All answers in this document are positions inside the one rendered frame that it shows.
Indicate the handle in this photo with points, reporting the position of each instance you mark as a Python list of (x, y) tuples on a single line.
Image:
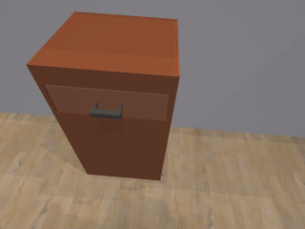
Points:
[(111, 114)]

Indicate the drawer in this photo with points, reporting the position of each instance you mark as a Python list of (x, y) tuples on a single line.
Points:
[(135, 104)]

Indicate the cabinet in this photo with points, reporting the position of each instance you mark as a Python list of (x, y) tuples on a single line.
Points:
[(119, 53)]

